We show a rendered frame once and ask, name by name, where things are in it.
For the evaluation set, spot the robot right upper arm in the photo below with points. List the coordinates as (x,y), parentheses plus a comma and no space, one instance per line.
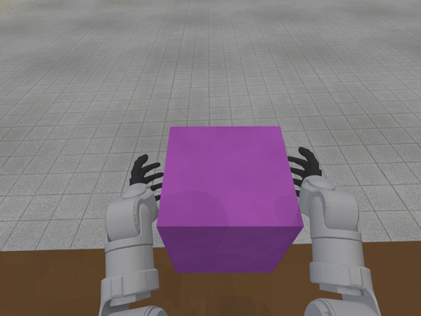
(330,307)

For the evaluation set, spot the robot right hand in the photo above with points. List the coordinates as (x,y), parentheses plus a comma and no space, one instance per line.
(311,166)

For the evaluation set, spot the left robot forearm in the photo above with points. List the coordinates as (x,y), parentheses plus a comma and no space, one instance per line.
(130,270)

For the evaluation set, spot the carton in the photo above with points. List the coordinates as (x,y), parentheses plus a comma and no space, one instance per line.
(228,202)

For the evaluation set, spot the robot left hand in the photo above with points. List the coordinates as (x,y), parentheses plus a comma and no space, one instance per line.
(138,172)

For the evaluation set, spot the right robot forearm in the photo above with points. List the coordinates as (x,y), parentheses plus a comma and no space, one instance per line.
(337,256)

